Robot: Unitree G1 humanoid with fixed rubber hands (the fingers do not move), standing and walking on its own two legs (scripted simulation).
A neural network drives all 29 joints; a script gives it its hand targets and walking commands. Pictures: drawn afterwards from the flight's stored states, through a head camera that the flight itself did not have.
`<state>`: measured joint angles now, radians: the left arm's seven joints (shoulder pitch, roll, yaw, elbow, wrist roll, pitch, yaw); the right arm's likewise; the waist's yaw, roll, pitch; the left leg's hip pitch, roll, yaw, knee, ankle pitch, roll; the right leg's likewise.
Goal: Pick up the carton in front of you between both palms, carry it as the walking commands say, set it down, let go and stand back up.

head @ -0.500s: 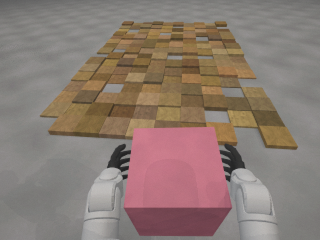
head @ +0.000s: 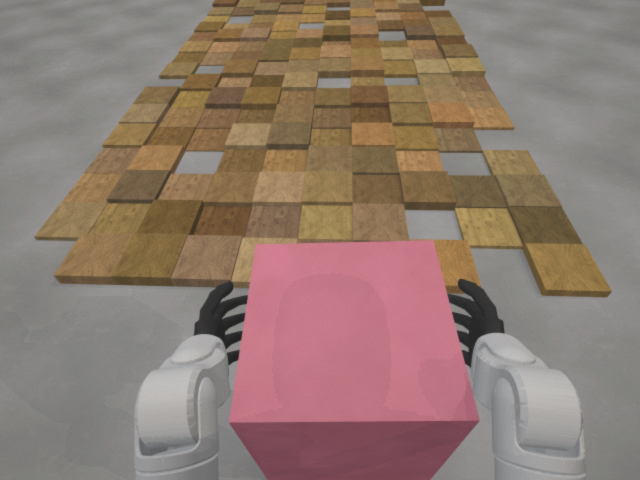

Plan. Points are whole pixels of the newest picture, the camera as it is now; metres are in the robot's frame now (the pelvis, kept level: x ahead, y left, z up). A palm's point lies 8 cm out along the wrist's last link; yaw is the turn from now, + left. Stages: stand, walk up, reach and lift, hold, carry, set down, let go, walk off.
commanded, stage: carry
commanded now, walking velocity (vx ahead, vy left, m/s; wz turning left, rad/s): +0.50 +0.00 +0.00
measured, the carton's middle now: (346, 368) +0.27 +0.00 +0.01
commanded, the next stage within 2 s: none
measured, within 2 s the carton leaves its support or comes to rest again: neither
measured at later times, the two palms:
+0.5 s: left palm (268, 190) +0.55 +0.12 +0.07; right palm (445, 175) +0.59 -0.17 +0.07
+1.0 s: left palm (270, 41) +1.01 +0.16 +0.15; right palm (400, 37) +1.00 -0.14 +0.15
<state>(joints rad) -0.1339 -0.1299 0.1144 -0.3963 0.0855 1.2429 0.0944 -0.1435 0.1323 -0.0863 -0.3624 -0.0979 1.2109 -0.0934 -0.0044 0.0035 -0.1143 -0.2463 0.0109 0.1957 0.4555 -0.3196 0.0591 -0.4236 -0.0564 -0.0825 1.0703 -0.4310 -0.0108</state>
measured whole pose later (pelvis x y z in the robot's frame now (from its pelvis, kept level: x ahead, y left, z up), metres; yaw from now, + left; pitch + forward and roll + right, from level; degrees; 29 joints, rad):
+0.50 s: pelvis +0.32 -0.05 +0.01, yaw +4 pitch +5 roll +1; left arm -0.08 -0.13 0.08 -0.35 0.10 1.16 0.08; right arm -0.09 0.13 -0.07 -0.34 -0.11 1.15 -0.09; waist 0.04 -0.01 -0.05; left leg -0.57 0.10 0.10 0.95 -0.23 0.01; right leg -0.21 -0.01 -0.26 0.31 -0.20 -0.09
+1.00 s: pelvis +0.63 +0.01 +0.00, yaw +1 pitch +5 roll +0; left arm -0.74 0.00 0.23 -0.13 0.06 1.35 0.12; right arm -0.73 0.00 -0.22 -0.12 -0.02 1.32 -0.15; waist -0.05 -0.02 0.04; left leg -0.33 0.00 0.22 0.47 -0.24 0.10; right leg -0.65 -0.06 -0.03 1.15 -0.32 -0.05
